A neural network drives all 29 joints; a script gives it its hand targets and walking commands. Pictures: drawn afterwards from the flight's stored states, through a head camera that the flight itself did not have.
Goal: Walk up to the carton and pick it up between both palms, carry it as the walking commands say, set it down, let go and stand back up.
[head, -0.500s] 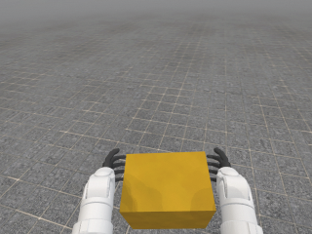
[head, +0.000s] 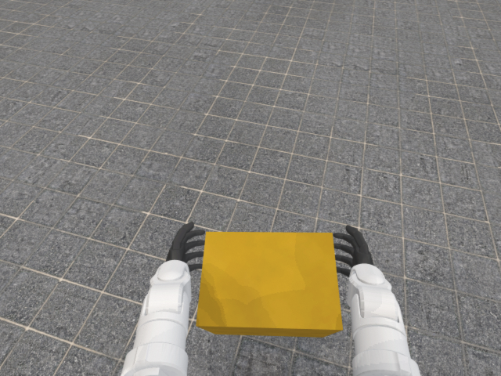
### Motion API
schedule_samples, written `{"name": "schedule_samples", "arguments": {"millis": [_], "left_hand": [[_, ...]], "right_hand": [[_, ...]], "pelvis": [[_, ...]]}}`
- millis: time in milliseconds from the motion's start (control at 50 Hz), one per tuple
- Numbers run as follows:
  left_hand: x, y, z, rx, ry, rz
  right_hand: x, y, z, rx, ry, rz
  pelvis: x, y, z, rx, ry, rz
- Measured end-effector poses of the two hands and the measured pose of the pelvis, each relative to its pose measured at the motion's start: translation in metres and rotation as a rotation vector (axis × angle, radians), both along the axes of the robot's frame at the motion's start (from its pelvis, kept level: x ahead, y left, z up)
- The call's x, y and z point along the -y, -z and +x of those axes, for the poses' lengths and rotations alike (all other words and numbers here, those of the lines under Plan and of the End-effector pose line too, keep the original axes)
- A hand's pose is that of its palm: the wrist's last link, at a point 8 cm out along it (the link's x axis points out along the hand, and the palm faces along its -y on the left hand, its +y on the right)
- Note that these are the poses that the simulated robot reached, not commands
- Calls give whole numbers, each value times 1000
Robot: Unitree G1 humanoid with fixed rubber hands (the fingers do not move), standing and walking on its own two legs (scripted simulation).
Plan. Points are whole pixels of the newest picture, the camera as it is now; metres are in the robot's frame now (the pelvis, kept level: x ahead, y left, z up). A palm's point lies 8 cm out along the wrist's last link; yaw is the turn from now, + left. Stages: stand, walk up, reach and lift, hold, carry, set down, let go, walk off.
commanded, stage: set down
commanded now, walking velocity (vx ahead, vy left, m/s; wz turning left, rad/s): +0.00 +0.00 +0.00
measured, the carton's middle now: (268, 288) +0.30 -0.06 -0.11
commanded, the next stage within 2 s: none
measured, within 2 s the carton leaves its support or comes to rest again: neither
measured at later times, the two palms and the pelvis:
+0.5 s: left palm (189, 275) +0.35 +0.10 -0.12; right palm (343, 282) +0.30 -0.21 -0.12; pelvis -0.03 +0.00 -0.06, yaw +1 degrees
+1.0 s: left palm (197, 278) +0.38 +0.09 -0.20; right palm (331, 285) +0.32 -0.21 -0.21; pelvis -0.04 +0.00 -0.13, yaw +2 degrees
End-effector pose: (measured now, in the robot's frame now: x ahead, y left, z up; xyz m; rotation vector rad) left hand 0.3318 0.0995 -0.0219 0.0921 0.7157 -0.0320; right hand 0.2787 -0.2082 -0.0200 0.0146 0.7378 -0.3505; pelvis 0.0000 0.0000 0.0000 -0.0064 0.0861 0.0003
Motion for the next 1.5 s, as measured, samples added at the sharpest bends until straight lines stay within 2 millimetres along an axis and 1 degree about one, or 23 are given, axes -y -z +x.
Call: {"name": "schedule_samples", "arguments": {"millis": [220,340,520,820,1020,1500], "left_hand": [[3,46,6,17,-38,-11],[3,71,11,30,-66,-18],[4,96,21,47,-84,-28],[6,147,39,45,-85,-20],[9,184,47,52,-89,-23],[16,268,61,55,-104,-24]], "right_hand": [[0,48,0,14,22,7],[0,74,8,24,16,13],[0,103,18,37,17,25],[2,155,35,27,16,33],[4,191,44,31,21,28],[11,274,62,30,13,13]], "pelvis": [[-6,22,-13,-193,-5,7],[-6,40,-22,-287,-7,10],[-2,64,-29,-391,-10,13],[2,107,-33,-518,-14,16],[2,138,-37,-588,-19,15],[2,211,-57,-660,-32,7]]}}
